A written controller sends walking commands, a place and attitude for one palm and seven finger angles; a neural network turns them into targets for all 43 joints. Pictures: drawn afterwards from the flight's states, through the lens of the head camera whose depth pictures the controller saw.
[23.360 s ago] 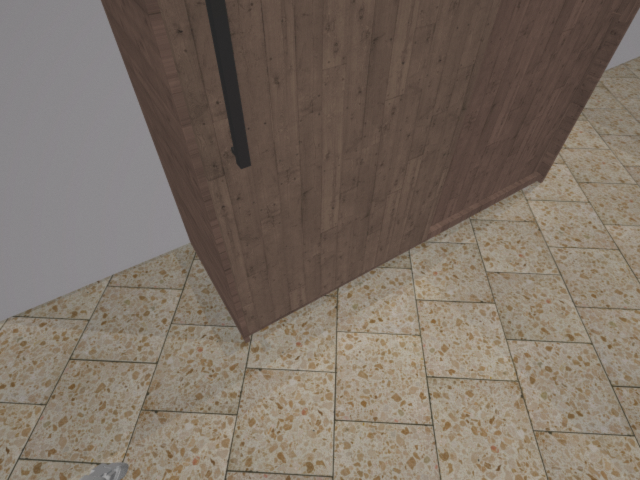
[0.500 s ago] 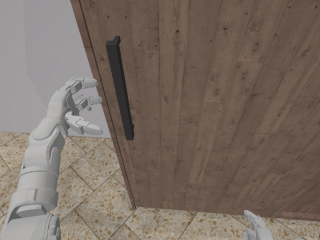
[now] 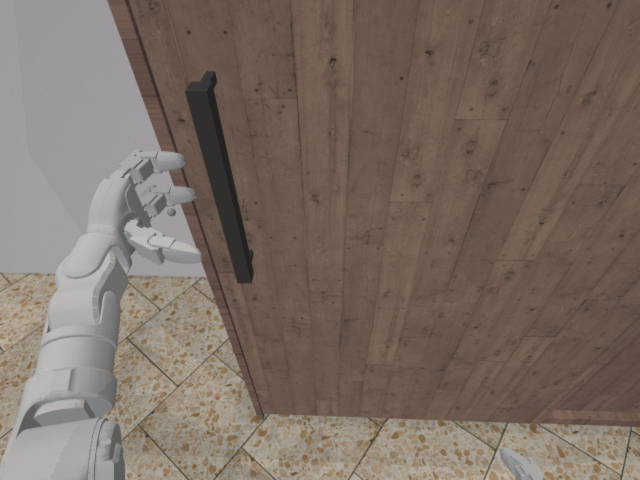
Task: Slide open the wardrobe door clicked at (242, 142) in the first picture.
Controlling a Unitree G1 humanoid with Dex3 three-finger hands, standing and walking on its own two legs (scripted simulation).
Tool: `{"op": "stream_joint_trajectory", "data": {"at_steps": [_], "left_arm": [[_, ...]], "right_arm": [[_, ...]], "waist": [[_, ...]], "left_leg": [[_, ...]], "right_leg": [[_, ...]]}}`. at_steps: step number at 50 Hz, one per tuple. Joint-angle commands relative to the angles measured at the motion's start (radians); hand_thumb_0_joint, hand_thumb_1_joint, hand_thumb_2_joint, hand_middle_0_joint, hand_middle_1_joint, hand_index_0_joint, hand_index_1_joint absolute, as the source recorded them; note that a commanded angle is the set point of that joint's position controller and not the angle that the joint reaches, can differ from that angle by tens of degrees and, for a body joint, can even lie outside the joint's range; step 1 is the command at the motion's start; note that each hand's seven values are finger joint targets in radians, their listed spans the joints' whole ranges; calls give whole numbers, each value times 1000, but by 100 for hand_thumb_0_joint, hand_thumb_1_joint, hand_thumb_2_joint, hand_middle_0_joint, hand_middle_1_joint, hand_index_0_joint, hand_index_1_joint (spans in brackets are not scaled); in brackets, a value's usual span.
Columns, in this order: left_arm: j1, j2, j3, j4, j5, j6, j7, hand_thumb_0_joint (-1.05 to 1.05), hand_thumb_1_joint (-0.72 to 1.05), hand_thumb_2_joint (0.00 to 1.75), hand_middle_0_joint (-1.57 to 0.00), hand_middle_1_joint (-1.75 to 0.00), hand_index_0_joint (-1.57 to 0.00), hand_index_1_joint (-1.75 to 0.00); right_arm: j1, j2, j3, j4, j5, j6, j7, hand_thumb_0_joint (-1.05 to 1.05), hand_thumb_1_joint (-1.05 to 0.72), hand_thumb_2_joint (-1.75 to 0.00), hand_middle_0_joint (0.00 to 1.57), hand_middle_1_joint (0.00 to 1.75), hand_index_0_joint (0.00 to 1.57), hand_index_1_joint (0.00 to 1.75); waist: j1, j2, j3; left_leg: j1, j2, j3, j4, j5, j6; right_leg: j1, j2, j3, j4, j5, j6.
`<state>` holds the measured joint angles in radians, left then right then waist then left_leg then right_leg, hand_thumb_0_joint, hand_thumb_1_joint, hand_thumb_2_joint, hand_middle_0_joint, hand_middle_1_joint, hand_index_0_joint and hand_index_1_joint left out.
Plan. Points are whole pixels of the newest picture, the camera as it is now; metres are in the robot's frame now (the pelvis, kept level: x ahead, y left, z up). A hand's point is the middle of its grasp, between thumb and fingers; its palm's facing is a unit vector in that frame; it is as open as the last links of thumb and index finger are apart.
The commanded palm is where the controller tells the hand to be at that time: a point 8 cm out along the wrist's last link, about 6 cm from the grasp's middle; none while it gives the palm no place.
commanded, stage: move the hooked fingers beside the handle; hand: left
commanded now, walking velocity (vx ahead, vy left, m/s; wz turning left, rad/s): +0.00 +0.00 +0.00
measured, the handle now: (230, 193) +0.44 +0.14 +0.15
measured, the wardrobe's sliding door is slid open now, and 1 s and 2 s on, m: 0.00 0.00 0.00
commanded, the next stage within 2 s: feel for the door with the fingertips in 0.52 s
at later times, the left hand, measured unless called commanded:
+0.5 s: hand (171, 212) +0.38 +0.20 +0.17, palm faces +0.00 -1.00 -0.01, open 14.0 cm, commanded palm +0.36 +0.25 +0.17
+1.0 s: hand (197, 214) +0.38 +0.16 +0.17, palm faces -0.02 -1.00 +0.00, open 14.0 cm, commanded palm +0.36 +0.22 +0.17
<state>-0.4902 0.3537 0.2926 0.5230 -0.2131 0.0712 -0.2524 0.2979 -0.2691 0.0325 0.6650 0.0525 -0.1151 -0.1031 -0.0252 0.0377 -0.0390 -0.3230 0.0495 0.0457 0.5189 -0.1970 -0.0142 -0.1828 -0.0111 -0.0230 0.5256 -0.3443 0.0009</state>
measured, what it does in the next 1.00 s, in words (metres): stands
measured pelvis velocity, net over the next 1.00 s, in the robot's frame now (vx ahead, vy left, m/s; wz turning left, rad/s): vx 0.00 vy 0.00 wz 0.01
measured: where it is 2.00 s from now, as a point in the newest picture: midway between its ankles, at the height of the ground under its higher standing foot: outside the picture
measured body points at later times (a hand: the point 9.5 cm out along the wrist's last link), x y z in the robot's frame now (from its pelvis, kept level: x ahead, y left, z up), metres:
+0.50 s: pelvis +0.00 +0.00 +0.00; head -0.01 -0.01 +0.45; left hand +0.38 +0.25 +0.17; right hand +0.15 -0.24 -0.09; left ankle +0.05 +0.13 -0.73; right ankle -0.04 -0.12 -0.73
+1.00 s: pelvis +0.00 +0.00 +0.00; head -0.01 -0.01 +0.45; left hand +0.38 +0.22 +0.17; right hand +0.14 -0.25 -0.10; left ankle +0.05 +0.13 -0.73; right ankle -0.04 -0.12 -0.73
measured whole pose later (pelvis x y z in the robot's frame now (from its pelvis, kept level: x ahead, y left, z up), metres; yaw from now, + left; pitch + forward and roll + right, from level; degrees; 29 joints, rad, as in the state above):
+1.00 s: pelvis +0.00 +0.00 +0.00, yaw +0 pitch +0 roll +0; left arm -0.46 0.27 0.20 0.41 -0.21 0.12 -0.17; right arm 0.26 -0.25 0.03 0.66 0.05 -0.10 -0.10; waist -0.01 0.04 -0.04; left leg -0.30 0.05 0.04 0.51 -0.20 -0.01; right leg -0.16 -0.01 -0.03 0.51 -0.34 0.00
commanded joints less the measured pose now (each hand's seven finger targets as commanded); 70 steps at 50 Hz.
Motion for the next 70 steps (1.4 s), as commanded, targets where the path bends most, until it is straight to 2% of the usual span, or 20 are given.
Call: {"op": "stream_joint_trajectory", "data": {"at_steps": [1, 10, 13, 16, 19, 26, 27, 29, 33, 35, 37, 39, 42, 49, 52, 56, 58, 64, 67, 70], "left_arm": [[-433, 236, 53, -255, -25, -70, -9, 0, -50, 30, -30, -120, -30, -120], [-436, 180, 1, -284, -33, -36, -13, 0, -50, 30, -30, -120, -30, -120], [-459, 227, 39, -280, -30, -44, 5, 0, -50, 30, -30, -120, -30, -120], [-467, 200, 15, -271, -23, -47, 8, 0, -50, 30, -30, -120, -30, -120], [-499, 220, 18, -205, -17, -44, 13, 0, -50, 30, -30, -120, -30, -120], [-502, 194, 3, -210, -19, -63, 8, 0, -50, 30, -30, -120, -30, -120], [-457, 226, 35, -187, -17, -63, 11, 0, -50, 30, -30, -120, -30, -120], [-463, 185, 4, -185, -19, -61, 11, 0, -50, 30, -30, -120, -30, -120], [-453, 184, 8, -223, -18, -56, 24, 0, -50, 30, -30, -120, -30, -120], [-480, 142, -27, -275, -19, -58, 29, 0, -50, 30, -30, -120, -30, -120], [-425, 177, 12, -286, -19, -56, 42, 0, -50, 30, -30, -120, -30, -120], [-420, 144, -7, -305, -17, -46, 49, 0, -50, 30, -30, -120, -30, -120], [-404, 155, 2, -298, -8, -31, 68, 0, -50, 30, -30, -120, -30, -120], [-390, 78, -52, -366, -6, -18, 91, 0, -50, 30, -30, -120, -30, -120], [-379, 116, -18, -340, -2, -9, 102, 0, -50, 30, -30, -120, -30, -120], [-422, 77, -56, -349, 6, -3, 103, 0, -50, 30, -30, -120, -30, -120], [-453, 99, -46, -323, 1, -3, 105, 0, -50, 30, -30, -120, -30, -120], [-523, 62, -93, -264, 4, -15, 93, 0, -50, 30, -30, -120, -30, -120], [-547, 103, -59, -190, 6, -20, 99, 0, -50, 30, -30, -120, -30, -120], [-611, 106, -62, -189, 14, -41, 104, 0, -50, 30, -30, -120, -30, -120]], "right_arm": [[-97, -128, -43, -152, 8, -54, -9, 0, -90, -90, 20, 30, 20, 30], [-115, -126, -40, -155, 12, -54, -13, 0, -90, -90, 20, 30, 20, 30], [-111, -131, -39, -147, 7, -52, -16, 0, -90, -90, 20, 30, 20, 30], [-121, -122, -33, -149, 6, -51, -17, 0, -90, -90, 20, 30, 20, 30], [-113, -126, -32, -135, 7, -42, -22, 0, -90, -90, 20, 30, 20, 30], [-105, -125, -36, -149, 4, -44, -14, 0, -90, -90, 20, 30, 20, 30], [-97, -131, -39, -148, 3, -41, -13, 0, -90, -90, 20, 30, 20, 30], [-102, -125, -37, -148, 6, -39, -10, 0, -90, -90, 20, 30, 20, 30], [-104, -127, -41, -155, 6, -39, -7, 0, -90, -90, 20, 30, 20, 30], [-107, -121, -42, -156, 7, -43, -4, 0, -90, -90, 20, 30, 20, 30], [-102, -128, -47, -154, 3, -44, -2, 0, -90, -90, 20, 30, 20, 30], [-113, -118, -44, -154, 4, -43, 0, 0, -90, -90, 20, 30, 20, 30], [-116, -122, -45, -150, 3, -35, -3, 0, -90, -90, 20, 30, 20, 30], [-142, -103, -41, -157, 2, -33, 1, 0, -90, -90, 20, 30, 20, 30], [-140, -111, -41, -148, -2, -21, -3, 0, -90, -90, 20, 30, 20, 30], [-160, -97, -34, -153, 0, -11, -5, 0, -90, -90, 20, 30, 20, 30], [-153, -103, -34, -146, -1, -7, -8, 0, -90, -90, 20, 30, 20, 30], [-148, -100, -31, -136, 1, -4, -13, 0, -90, -90, 20, 30, 20, 30], [-128, -111, -35, -121, -4, -2, -16, 0, -90, -90, 20, 30, 20, 30], [-117, -109, -38, -122, -4, -4, -11, 0, -90, -90, 20, 30, 20, 30]], "waist": [[14, -12, -249], [5, -13, -221], [6, -37, -231], [10, 4, -236], [-3, -24, -202], [9, 8, -276], [16, -18, -276], [10, -33, -236], [15, -28, -242], [9, -4, -256], [23, -45, -276], [23, -16, -261], [22, -46, -234], [27, -22, -246], [27, -64, -225], [23, -19, -216], [13, -60, -209], [-2, -24, -206], [-6, -64, -203], [-6, -46, -247]], "left_leg": [[250, -41, -21, -32, 156, 54], [254, -41, -27, -30, 131, 53], [248, -41, -33, -31, 124, 55], [256, -43, -34, -31, 127, 50], [234, -40, -37, -35, 91, 51], [266, -41, -41, -25, 139, 48], [257, -39, -41, -24, 146, 49], [238, -38, -39, -29, 139, 49], [244, -36, -39, -33, 131, 51], [268, -38, -39, -31, 145, 50], [271, -36, -39, -30, 172, 52], [267, -38, -31, -31, 174, 50], [251, -37, -29, -38, 149, 51], [275, -39, -24, -40, 174, 49], [262, -38, -21, -44, 167, 51], [268, -42, -17, -45, 160, 48], [255, -41, -22, -46, 137, 52], [260, -44, -28, -39, 118, 50], [243, -44, -32, -35, 106, 53], [249, -46, -33, -28, 120, 51]], "right_leg": [[-75, 32, -10, -88, 352, -13], [-110, 31, -14, -92, 315, -12], [-103, 29, -11, -96, 305, -11], [-104, 29, -11, -91, 300, -16], [-123, 28, -12, -100, 260, -13], [-99, 28, -14, -84, 307, -20], [-85, 31, -17, -84, 311, -18], [-97, 30, -19, -83, 314, -16], [-96, 31, -19, -89, 297, -16], [-102, 33, -19, -88, 307, -18], [-71, 35, -22, -88, 335, -16], [-77, 33, -20, -85, 344, -16], [-75, 34, -21, -96, 318, -12], [-65, 33, -19, -96, 345, -16], [-57, 33, -19, -104, 346, -12], [-70, 31, -15, -103, 338, -16], [-72, 29, -12, -112, 323, -10], [-101, 29, -13, -110, 292, -15], [-107, 30, -12, -113, 279, -11], [-103, 28, -10, -99, 293, -14]]}}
